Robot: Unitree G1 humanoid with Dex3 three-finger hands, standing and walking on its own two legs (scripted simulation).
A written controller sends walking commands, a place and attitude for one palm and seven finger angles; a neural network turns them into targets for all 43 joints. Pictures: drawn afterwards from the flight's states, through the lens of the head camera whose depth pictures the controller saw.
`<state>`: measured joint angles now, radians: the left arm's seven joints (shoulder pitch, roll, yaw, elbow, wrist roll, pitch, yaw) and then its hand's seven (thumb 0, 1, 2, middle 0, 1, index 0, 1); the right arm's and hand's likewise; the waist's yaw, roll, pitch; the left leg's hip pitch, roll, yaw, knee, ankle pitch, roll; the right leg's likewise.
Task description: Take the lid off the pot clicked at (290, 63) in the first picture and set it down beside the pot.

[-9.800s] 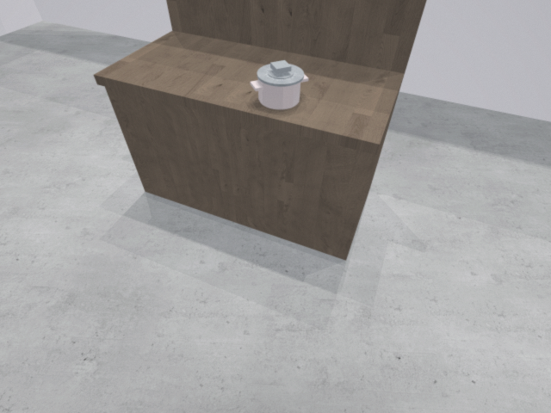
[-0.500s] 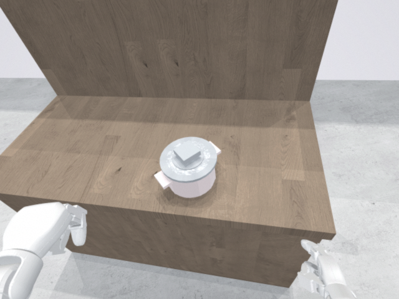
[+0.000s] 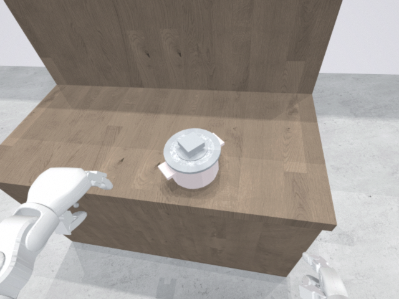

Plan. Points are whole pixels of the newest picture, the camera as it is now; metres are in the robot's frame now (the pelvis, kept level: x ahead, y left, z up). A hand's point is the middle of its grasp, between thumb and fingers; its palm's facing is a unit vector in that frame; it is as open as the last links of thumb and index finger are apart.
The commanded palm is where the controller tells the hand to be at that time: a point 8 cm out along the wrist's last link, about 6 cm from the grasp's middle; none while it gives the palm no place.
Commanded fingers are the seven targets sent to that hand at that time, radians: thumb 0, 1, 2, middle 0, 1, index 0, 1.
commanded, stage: reach forward and open the fingers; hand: left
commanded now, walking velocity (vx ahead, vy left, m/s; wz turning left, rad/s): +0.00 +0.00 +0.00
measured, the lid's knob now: (191, 143) +0.49 +0.08 +0.00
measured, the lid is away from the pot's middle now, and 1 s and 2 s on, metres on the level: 0.00 0.00 0.00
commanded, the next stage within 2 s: move the open hand above the knob in 0.24 s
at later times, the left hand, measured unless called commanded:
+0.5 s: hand (97, 183) +0.31 +0.25 +0.07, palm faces -0.28 +0.01 -0.96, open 10.0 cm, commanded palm +0.30 +0.24 +0.14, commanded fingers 0.00 -0.24 1.30 -0.82 -0.08 -0.82 -0.08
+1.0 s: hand (136, 173) +0.34 +0.18 +0.06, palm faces -0.30 -0.04 -0.95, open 10.1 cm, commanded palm +0.35 +0.19 +0.14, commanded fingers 0.00 -0.24 1.30 -0.82 -0.08 -0.82 -0.08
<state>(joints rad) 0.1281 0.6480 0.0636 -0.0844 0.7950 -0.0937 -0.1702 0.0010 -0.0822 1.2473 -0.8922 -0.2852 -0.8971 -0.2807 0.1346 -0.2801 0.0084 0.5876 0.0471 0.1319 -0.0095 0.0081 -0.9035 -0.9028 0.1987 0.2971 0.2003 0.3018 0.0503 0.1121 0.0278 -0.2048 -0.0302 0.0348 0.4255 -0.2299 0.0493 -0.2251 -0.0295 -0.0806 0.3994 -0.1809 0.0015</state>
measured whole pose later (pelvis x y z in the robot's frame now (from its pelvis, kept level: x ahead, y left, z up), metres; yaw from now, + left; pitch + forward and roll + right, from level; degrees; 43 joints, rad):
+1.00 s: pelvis +0.02 +0.00 +0.00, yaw +0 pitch +2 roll +0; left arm -0.22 0.50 -0.23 0.08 0.85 0.11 -0.25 0.00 -0.23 1.30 -0.82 -0.09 -0.83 -0.08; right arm 0.12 -0.29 0.01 0.58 0.06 0.15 0.04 0.01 -0.90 -0.90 0.20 0.30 0.20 0.30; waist 0.01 0.12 0.00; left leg -0.22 -0.04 0.03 0.42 -0.25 0.05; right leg -0.25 -0.04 -0.08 0.43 -0.22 0.00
